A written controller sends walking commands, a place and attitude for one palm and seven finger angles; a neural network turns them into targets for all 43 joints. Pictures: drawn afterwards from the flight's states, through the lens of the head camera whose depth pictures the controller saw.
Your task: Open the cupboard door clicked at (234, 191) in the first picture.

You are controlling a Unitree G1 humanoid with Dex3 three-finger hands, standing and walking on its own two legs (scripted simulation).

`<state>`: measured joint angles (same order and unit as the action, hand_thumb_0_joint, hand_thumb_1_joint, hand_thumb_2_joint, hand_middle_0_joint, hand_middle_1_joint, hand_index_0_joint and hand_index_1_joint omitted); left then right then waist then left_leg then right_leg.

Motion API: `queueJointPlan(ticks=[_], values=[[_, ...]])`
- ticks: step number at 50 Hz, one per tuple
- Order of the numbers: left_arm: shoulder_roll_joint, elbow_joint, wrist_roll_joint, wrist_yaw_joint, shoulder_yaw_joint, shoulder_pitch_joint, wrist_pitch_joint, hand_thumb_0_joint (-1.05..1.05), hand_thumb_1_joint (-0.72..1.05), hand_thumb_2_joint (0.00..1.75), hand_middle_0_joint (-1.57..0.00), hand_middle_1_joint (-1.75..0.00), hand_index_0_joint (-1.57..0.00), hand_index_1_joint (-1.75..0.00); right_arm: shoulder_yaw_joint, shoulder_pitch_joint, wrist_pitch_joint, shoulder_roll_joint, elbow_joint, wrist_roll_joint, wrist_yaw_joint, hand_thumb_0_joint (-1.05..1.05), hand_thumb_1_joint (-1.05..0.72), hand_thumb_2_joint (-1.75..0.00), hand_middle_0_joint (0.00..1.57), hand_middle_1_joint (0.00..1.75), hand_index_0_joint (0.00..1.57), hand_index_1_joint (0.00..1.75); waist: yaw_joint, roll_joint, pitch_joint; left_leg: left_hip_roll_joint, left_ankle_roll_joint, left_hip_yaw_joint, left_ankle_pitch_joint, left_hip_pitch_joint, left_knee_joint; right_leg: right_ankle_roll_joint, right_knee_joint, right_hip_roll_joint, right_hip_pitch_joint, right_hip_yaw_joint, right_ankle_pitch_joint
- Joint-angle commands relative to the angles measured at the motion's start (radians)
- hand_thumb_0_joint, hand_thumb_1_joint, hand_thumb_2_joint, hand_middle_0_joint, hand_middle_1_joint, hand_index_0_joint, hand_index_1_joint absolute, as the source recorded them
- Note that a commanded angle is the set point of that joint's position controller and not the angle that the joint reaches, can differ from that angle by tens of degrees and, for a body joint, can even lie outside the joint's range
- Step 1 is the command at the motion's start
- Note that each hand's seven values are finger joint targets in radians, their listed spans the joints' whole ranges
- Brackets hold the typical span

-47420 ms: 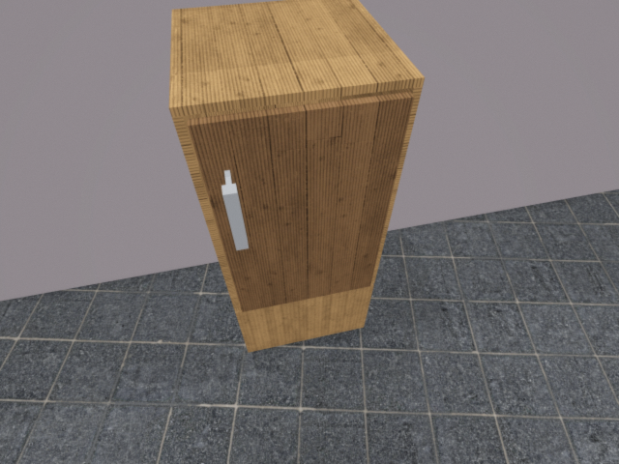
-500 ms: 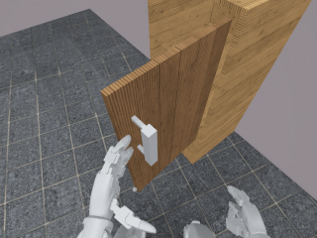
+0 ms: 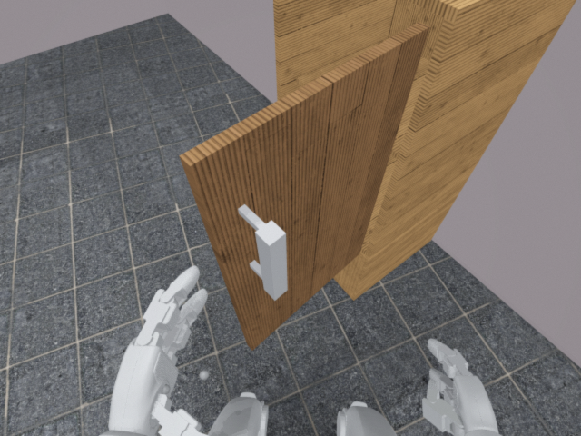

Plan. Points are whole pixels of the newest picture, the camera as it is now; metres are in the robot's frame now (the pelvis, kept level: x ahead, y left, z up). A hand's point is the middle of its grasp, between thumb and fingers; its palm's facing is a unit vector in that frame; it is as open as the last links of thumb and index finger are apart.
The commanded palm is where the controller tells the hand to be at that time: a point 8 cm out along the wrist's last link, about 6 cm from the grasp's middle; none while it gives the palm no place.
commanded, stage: draw the hand back to the body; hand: left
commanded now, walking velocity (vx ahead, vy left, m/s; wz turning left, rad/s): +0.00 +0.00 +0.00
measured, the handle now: (262, 254) +0.33 +0.06 +0.07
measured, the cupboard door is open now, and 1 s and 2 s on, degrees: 96 96 96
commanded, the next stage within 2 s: step back with the hand held close in 1.62 s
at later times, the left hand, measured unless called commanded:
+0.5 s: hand (129, 363) +0.18 +0.16 +0.13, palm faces -0.03 -1.00 -0.06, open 16.3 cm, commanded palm +0.15 +0.23 +0.15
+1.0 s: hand out of the picture +0.21 +0.25 +0.21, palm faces +0.31 -0.87 -0.39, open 11.9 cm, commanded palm +0.17 +0.29 +0.24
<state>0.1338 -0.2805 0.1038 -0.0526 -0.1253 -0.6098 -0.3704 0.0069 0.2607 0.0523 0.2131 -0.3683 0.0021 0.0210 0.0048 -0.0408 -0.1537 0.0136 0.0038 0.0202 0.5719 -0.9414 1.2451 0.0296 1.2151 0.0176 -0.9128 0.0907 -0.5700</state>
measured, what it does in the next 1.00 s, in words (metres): rises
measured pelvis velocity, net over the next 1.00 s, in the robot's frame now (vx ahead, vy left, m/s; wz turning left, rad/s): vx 0.03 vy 0.03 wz -0.01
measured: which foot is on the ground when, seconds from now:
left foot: down 0.00-1.00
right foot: down 0.00-1.00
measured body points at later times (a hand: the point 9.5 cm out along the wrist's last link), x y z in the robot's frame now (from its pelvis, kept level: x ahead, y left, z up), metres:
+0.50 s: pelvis +0.01 +0.01 +0.04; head +0.03 +0.00 +0.49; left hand +0.18 +0.22 +0.14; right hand +0.19 -0.22 -0.02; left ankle +0.02 +0.12 -0.63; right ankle +0.02 -0.11 -0.63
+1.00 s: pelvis +0.03 +0.03 +0.09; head +0.01 +0.01 +0.54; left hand +0.19 +0.29 +0.24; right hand +0.21 -0.19 +0.02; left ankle +0.02 +0.12 -0.63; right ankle +0.01 -0.11 -0.63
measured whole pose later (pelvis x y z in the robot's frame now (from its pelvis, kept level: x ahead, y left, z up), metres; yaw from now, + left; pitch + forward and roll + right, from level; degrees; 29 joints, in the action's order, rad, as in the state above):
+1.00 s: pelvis +0.03 +0.03 +0.09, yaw -1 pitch -1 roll -1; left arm 0.32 -0.46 0.04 0.13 0.18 -0.58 -0.01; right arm 0.07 0.26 0.11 0.22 -0.53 -0.01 0.11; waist 0.05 -0.07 -0.04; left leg -0.01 0.04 -0.03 0.36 -0.26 0.63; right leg -0.02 0.59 0.02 -0.23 0.05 -0.33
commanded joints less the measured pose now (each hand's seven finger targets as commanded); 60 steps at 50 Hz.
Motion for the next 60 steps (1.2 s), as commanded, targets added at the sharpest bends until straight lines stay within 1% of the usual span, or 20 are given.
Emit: queueJointPlan(ticks=[1, 2, 5, 8, 9, 12, 14, 16, 22, 27, 28, 30, 33, 34, 39, 42, 47, 50, 55, 60], values=[[0.038, -0.214, 0.02, -0.022, 0.029, -0.001, -0.084, 0.0, -0.5, 0.3, -0.15, -0.3, -0.15, -0.3, -0.045, -0.051, 0.07, 0.103, 0.16, -0.007, 0.011, 0.0, -0.9, -0.9, 0.2, 0.3, 0.2, 0.3, -0.016, 0.057, -0.171, -0.035, 0.015, 0.012, -0.185, 0.08, -0.163, -0.002, -0.217, -0.027, 0.154, -0.074, 0.193], [0.038, -0.212, 0.022, -0.027, 0.026, 0.013, -0.081, 0.0, -0.5, 0.3, -0.15, -0.3, -0.15, -0.3, -0.044, -0.048, 0.071, 0.103, 0.159, -0.008, 0.012, 0.0, -0.9, -0.9, 0.2, 0.3, 0.2, 0.3, -0.02, 0.063, -0.171, -0.036, 0.016, 0.013, -0.184, 0.08, -0.161, -0.002, -0.219, -0.027, 0.151, -0.075, 0.192], [0.113, -0.302, 0.035, -0.026, 0.103, -0.002, -0.058, 0.0, -0.5, 0.3, -0.15, -0.3, -0.15, -0.3, -0.046, -0.049, 0.062, 0.102, 0.174, -0.014, 0.019, 0.0, -0.9, -0.9, 0.2, 0.3, 0.2, 0.3, 0.01, 0.011, -0.218, -0.037, 0.017, 0.005, -0.211, 0.13, -0.197, 0.001, -0.244, -0.027, 0.22, -0.084, 0.211], [0.12, -0.32, 0.059, -0.029, 0.132, -0.018, -0.013, 0.0, -0.5, 0.3, -0.15, -0.3, -0.15, -0.3, -0.043, -0.042, 0.051, 0.099, 0.179, -0.028, 0.028, 0.0, -0.9, -0.9, 0.2, 0.3, 0.2, 0.3, 0.005, 0.02, -0.192, -0.036, 0.019, 0.004, -0.226, 0.178, -0.239, -0.005, -0.283, -0.034, 0.256, -0.068, 0.236], [0.119, -0.293, 0.069, -0.032, 0.146, -0.031, 0.007, 0.0, -0.5, 0.3, -0.15, -0.3, -0.15, -0.3, -0.04, -0.043, 0.047, 0.1, 0.175, -0.03, 0.032, 0.0, -0.9, -0.9, 0.2, 0.3, 0.2, 0.3, 0.0, 0.053, -0.173, -0.036, 0.02, 0.009, -0.222, 0.172, -0.247, -0.006, -0.302, -0.037, 0.271, -0.068, 0.227], [0.106, -0.3, 0.092, -0.054, 0.139, -0.022, 0.029, 0.0, -0.5, 0.3, -0.15, -0.3, -0.15, -0.3, -0.036, -0.044, 0.055, 0.106, 0.173, -0.034, 0.04, 0.0, -0.9, -0.9, 0.2, 0.3, 0.2, 0.3, -0.014, 0.054, -0.13, -0.034, 0.019, 0.009, -0.201, 0.199, -0.275, -0.014, -0.337, -0.035, 0.268, -0.062, 0.201], [0.126, -0.277, 0.104, -0.067, 0.171, -0.041, 0.042, 0.0, -0.5, 0.3, -0.15, -0.3, -0.15, -0.3, -0.034, -0.047, 0.058, 0.11, 0.166, -0.035, 0.045, 0.0, -0.9, -0.9, 0.2, 0.3, 0.2, 0.3, -0.009, 0.063, -0.106, -0.033, 0.018, 0.013, -0.203, 0.207, -0.293, -0.011, -0.358, -0.036, 0.29, -0.064, 0.194], [0.126, -0.308, 0.112, -0.085, 0.166, -0.032, 0.044, 0.0, -0.5, 0.3, -0.15, -0.3, -0.15, -0.3, -0.031, -0.05, 0.066, 0.113, 0.172, -0.037, 0.045, 0.0, -0.9, -0.9, 0.2, 0.3, 0.2, 0.3, -0.01, 0.034, -0.089, -0.033, 0.019, 0.013, -0.197, 0.235, -0.316, -0.012, -0.369, -0.035, 0.283, -0.055, 0.183], [0.177, -0.324, 0.146, -0.104, 0.253, -0.024, 0.06, 0.0, -0.5, 0.3, -0.15, -0.3, -0.15, -0.3, -0.027, -0.046, 0.083, 0.115, 0.161, -0.045, 0.052, 0.0, -0.9, -0.9, 0.2, 0.3, 0.2, 0.3, -0.001, 0.023, -0.062, -0.027, 0.017, 0.016, -0.206, 0.289, -0.366, -0.01, -0.409, -0.04, 0.321, -0.044, 0.183], [0.198, -0.367, 0.173, -0.129, 0.286, 0.0, 0.09, 0.0, -0.32, 0.37, -0.16, -0.3, -0.16, -0.3, -0.02, -0.053, 0.106, 0.121, 0.148, -0.055, 0.055, 0.0, -0.9, -0.9, 0.2, 0.3, 0.2, 0.3, 0.005, -0.02, -0.064, -0.021, 0.015, 0.024, -0.261, 0.354, -0.411, -0.01, -0.418, -0.046, 0.366, -0.02, 0.257], [0.366, -0.43, 0.018, 0.008, 0.337, -0.024, 0.16, 0.0, -0.29, 0.39, -0.16, -0.3, -0.16, -0.3, -0.028, -0.047, 0.086, 0.113, 0.153, -0.041, 0.087, 0.0, -0.9, -0.9, 0.2, 0.3, 0.2, 0.3, 0.067, -0.038, -0.107, -0.003, 0.018, 0.003, -0.278, 0.389, -0.466, 0.005, -0.479, -0.015, 0.412, -0.085, 0.27], [0.238, -0.417, -0.023, 0.105, 0.261, -0.075, 0.242, 0.0, -0.22, 0.42, -0.16, -0.3, -0.16, -0.3, -0.009, -0.041, 0.076, 0.092, 0.136, -0.034, 0.096, 0.0, -0.9, -0.9, 0.2, 0.3, 0.2, 0.3, 0.031, -0.052, -0.021, -0.006, 0.02, -0.003, -0.282, 0.424, -0.492, -0.001, -0.514, -0.01, 0.417, -0.061, 0.269], [0.248, -0.423, -0.053, 0.156, 0.264, -0.055, 0.29, 0.0, -0.12, 0.47, -0.16, -0.3, -0.16, -0.3, -0.003, -0.054, 0.064, 0.1, 0.116, -0.03, 0.1, 0.0, -0.9, -0.9, 0.2, 0.3, 0.2, 0.3, 0.024, -0.013, 0.006, 0.006, 0.021, 0.008, -0.321, 0.481, -0.537, -0.007, -0.547, -0.013, 0.455, -0.041, 0.296], [0.268, -0.412, -0.058, 0.17, 0.285, -0.037, 0.298, 0.0, -0.08, 0.48, -0.16, -0.3, -0.16, -0.3, -0.001, -0.063, 0.066, 0.104, 0.108, -0.028, 0.103, 0.0, -0.9, -0.9, 0.2, 0.3, 0.2, 0.3, 0.027, 0.022, 0.015, 0.007, 0.022, 0.013, -0.323, 0.493, -0.555, -0.006, -0.565, -0.014, 0.479, -0.038, 0.297], [0.307, -0.406, -0.073, 0.201, 0.333, 0.045, 0.302, 0.0, 0.09, 0.55, -0.17, -0.3, -0.17, -0.3, 0.01, -0.085, 0.088, 0.112, 0.071, -0.023, 0.112, 0.0, -0.9, -0.9, 0.2, 0.3, 0.2, 0.3, 0.033, 0.014, 0.06, 0.012, 0.021, 0.019, -0.323, 0.58, -0.648, -0.005, -0.637, -0.01, 0.551, -0.038, 0.299], [0.299, -0.402, -0.072, 0.202, 0.349, 0.062, 0.296, 0.0, 0.2, 0.6, -0.18, -0.3, -0.18, -0.3, 0.016, -0.094, 0.104, 0.109, 0.045, -0.02, 0.108, 0.0, -0.9, -0.9, 0.2, 0.3, 0.2, 0.3, 0.037, -0.016, 0.077, 0.017, 0.015, 0.023, -0.358, 0.631, -0.7, -0.007, -0.666, -0.01, 0.595, -0.034, 0.319], [0.316, -0.4, -0.068, 0.2, 0.4, 0.082, 0.286, 0.0, 0.37, 0.68, -0.18, -0.3, -0.18, -0.3, 0.014, -0.118, 0.124, 0.113, 0.003, -0.016, 0.092, 0.0, -0.9, -0.9, 0.2, 0.3, 0.2, 0.3, 0.049, -0.037, 0.081, 0.024, 0.004, 0.022, -0.485, 0.703, -0.764, -0.006, -0.711, -0.011, 0.689, -0.034, 0.402], [0.334, -0.388, -0.061, 0.199, 0.445, 0.088, 0.281, 0.0, 0.48, 0.72, -0.19, -0.3, -0.19, -0.3, 0.008, -0.136, 0.129, 0.115, -0.018, -0.012, 0.085, 0.0, -0.9, -0.9, 0.2, 0.3, 0.2, 0.3, 0.056, -0.006, 0.075, 0.026, 0.003, 0.01, -0.552, 0.734, -0.791, -0.006, -0.74, -0.011, 0.747, -0.034, 0.461], [0.358, -0.366, -0.053, 0.196, 0.507, 0.145, 0.273, 0.0, 0.65, 0.8, -0.19, -0.3, -0.19, -0.3, 0.0, -0.15, 0.122, 0.12, -0.047, -0.01, 0.076, 0.0, -0.9, -0.9, 0.2, 0.3, 0.2, 0.3, 0.058, -0.035, 0.104, 0.028, 0.0, -0.003, -0.58, 0.773, -0.83, -0.005, -0.785, -0.014, 0.783, -0.042, 0.492], [0.398, -0.376, -0.046, 0.199, 0.575, 0.219, 0.258, 0.0, 0.83, 0.87, -0.2, -0.3, -0.2, -0.3, -0.008, -0.168, 0.117, 0.121, -0.069, -0.008, 0.073, 0.0, -0.9, -0.9, 0.2, 0.3, 0.2, 0.3, 0.063, -0.06, 0.089, 0.025, 0.001, -0.01, -0.596, 0.813, -0.856, -0.004, -0.812, -0.014, 0.819, -0.048, 0.51]])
